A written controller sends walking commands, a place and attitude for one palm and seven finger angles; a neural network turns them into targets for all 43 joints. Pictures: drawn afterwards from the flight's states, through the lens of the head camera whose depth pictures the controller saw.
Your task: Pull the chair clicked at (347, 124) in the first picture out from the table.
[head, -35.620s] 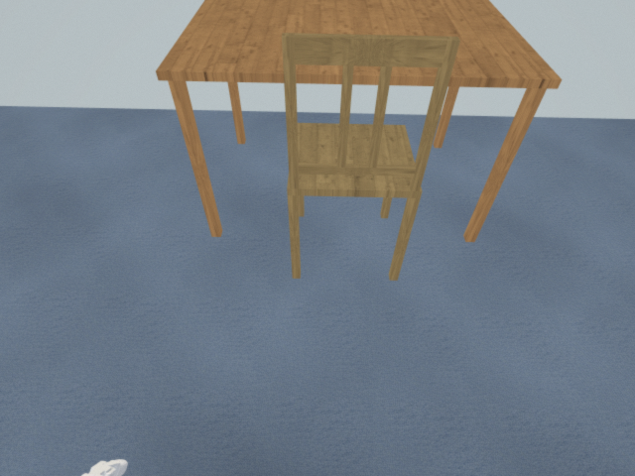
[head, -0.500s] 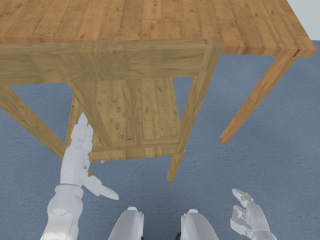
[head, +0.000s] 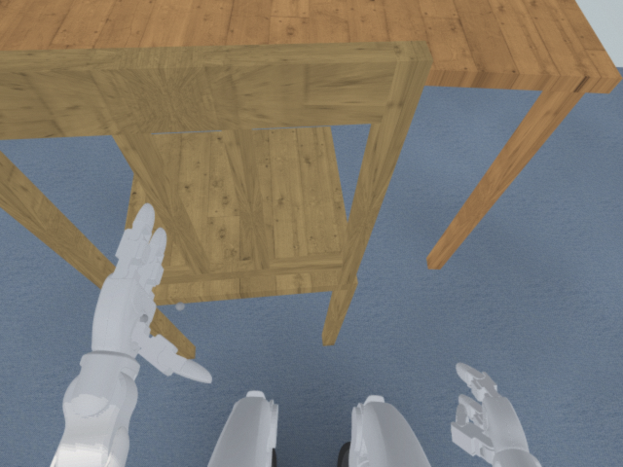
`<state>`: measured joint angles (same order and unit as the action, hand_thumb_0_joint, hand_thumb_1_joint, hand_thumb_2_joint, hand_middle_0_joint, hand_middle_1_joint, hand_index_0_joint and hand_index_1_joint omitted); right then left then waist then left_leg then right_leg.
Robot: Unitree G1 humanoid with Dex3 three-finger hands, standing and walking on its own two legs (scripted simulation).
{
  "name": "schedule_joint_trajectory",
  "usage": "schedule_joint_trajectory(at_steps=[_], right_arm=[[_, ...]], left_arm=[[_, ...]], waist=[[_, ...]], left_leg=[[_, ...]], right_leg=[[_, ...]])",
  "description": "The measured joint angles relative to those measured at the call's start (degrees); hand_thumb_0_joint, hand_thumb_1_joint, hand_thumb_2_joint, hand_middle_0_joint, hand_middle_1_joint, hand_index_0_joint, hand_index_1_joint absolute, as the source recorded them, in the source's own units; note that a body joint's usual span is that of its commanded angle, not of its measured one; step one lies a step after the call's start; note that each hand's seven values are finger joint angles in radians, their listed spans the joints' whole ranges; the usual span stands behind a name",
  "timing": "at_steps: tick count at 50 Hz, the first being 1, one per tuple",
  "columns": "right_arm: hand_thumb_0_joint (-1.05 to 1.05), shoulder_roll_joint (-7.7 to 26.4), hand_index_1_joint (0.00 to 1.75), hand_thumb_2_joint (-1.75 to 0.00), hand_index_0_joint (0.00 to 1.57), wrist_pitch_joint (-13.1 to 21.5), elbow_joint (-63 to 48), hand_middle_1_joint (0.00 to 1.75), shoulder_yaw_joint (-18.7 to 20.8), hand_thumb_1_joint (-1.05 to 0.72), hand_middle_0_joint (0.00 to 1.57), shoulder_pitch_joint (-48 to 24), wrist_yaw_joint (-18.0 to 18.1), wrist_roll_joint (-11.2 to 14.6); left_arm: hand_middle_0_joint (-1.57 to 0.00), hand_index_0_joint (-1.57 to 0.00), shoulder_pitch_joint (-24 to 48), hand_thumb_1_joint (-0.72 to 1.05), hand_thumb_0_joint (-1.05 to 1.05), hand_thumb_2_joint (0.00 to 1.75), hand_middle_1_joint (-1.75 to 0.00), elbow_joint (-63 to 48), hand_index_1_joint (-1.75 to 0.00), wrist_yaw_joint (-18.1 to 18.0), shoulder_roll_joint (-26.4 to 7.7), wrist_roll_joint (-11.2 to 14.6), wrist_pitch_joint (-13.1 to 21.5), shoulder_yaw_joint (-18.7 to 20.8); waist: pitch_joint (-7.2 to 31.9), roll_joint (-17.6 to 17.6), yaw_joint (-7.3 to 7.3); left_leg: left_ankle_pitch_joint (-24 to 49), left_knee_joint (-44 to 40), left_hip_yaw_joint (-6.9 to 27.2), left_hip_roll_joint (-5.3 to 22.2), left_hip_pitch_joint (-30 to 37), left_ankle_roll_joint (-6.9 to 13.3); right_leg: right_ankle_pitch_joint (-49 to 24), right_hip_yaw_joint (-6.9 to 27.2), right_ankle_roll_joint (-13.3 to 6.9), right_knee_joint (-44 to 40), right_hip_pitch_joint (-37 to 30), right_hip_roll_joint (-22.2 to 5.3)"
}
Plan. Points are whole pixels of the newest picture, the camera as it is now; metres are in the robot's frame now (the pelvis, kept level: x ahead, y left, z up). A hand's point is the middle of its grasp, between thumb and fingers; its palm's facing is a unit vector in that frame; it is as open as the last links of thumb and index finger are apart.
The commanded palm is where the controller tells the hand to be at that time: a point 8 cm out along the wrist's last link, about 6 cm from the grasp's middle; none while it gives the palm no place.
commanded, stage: aim the fingers beside a spindle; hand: left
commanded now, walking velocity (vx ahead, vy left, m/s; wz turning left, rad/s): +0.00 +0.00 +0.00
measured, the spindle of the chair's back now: (175, 217) +0.40 +0.19 +0.06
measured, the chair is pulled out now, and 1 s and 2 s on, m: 0.06 0.06 0.06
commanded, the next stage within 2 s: none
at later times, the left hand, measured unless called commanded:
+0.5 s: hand (170, 295) +0.31 +0.18 +0.04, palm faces -0.02 -1.00 -0.03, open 17.0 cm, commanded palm +0.29 +0.24 +0.04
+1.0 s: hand (162, 286) +0.32 +0.19 +0.04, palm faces +0.00 -1.00 -0.05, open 16.9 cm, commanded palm +0.30 +0.24 +0.04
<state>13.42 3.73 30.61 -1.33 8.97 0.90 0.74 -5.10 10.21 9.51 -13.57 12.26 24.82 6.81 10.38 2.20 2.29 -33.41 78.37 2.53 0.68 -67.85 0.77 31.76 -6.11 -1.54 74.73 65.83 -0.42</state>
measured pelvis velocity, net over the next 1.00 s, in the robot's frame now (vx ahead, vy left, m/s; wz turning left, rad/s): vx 0.01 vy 0.01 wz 0.00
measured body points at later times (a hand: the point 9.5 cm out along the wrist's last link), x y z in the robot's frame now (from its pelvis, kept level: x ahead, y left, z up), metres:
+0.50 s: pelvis +0.01 +0.01 +0.01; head +0.12 +0.03 +0.45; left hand +0.30 +0.23 +0.04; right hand +0.19 -0.23 -0.08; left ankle +0.03 +0.11 -0.61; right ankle +0.04 -0.11 -0.61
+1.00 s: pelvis +0.01 +0.01 +0.02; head +0.11 +0.03 +0.45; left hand +0.31 +0.24 +0.05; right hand +0.18 -0.23 -0.08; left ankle +0.03 +0.11 -0.61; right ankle +0.04 -0.11 -0.61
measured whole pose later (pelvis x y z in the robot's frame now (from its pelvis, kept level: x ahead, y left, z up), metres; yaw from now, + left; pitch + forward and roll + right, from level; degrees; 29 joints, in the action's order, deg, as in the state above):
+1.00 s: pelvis +0.01 +0.01 +0.02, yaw +0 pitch +22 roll -3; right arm 13.5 3.6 31.3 -1.2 10.5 0.8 0.6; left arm -3.3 13.7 9.0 -13.9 11.9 25.6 8.6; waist 10.6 2.0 2.6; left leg -32.7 74.2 1.4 0.3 -63.7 1.7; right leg 30.7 -4.9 -0.4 70.4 61.8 -0.6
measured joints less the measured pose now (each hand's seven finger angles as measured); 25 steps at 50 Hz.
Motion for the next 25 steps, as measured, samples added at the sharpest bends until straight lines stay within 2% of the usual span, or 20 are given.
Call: schedule_joint_trajectory(at_steps=[4,13,19,25], right_arm=[[0.02,-0.1,0.3,-0.89,0.2,-0.1,-0.2,0.3,-0.1,-0.91,0.2,1.3,0.1,0.3],[0.02,0.5,0.3,-0.89,0.2,0.9,0.6,0.3,0.2,-0.91,0.2,2.5,0.0,-0.1],[0.02,0.5,0.3,-0.89,0.2,1.1,0.8,0.3,0.5,-0.91,0.2,1.6,0.1,0.0],[0.02,0.1,0.3,-0.89,0.2,1.0,0.2,0.3,0.3,-0.91,0.2,1.2,0.0,-0.1]], left_arm=[[-0.03,-0.03,-1.5,-0.53,-0.01,0.25,-0.04,-0.7,-0.03,0.2,0.1,0.7,-1.9,0.2],[-0.05,-0.05,-1.8,-0.51,-0.01,0.28,-0.07,1.3,-0.06,-1.1,0.1,0.3,1.0,1.5],[-0.06,-0.05,-1.2,-0.5,-0.01,0.29,-0.08,1.0,-0.07,0.4,0.1,0.4,0.6,0.6],[-0.06,-0.06,-1.0,-0.5,-0.01,0.3,-0.08,0.9,-0.08,-0.4,0.3,0.0,0.4,0.7]], waist=[[0.3,0.2,0.44],[0.9,-0.1,0.54],[0.4,-0.2,0.68],[0.4,-0.3,0.64]], left_leg=[[0.3,-1.7,-0.5,0.1,1.4,0.2],[0.1,-2.4,-0.6,0.0,2.3,0.4],[0.0,-2.5,-0.7,0.0,2.6,0.6],[0.2,-3.4,-1.0,-0.1,3.2,0.8]], right_leg=[[-0.5,0.5,0.2,-1.6,-1.2,0.2],[-0.3,0.6,0.5,-2.4,-2.2,0.1],[-0.3,0.8,0.7,-2.7,-2.5,0.1],[-0.6,1.1,1.0,-3.6,-3.1,0.0]])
